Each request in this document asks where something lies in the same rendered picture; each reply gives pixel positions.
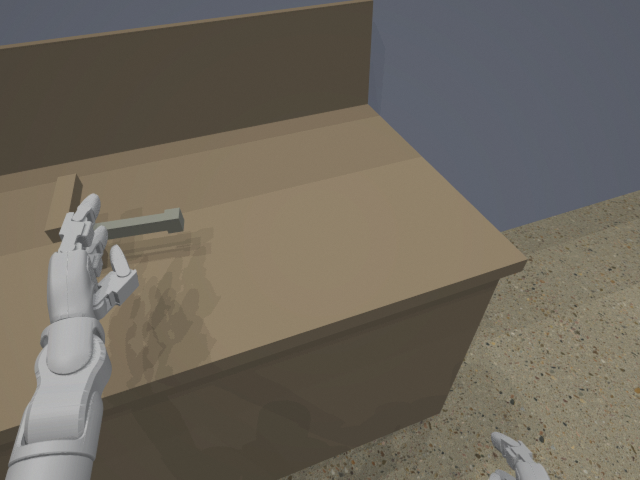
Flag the tap lever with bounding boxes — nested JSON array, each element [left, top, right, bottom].
[[93, 208, 184, 240]]

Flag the counter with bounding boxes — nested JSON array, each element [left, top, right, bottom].
[[0, 0, 528, 480]]

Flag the robot left forearm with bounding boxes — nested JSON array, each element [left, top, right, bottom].
[[5, 317, 112, 480]]

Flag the right robot hand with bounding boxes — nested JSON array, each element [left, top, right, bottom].
[[489, 432, 550, 480]]

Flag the left robot hand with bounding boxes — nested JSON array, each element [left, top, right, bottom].
[[47, 193, 139, 324]]

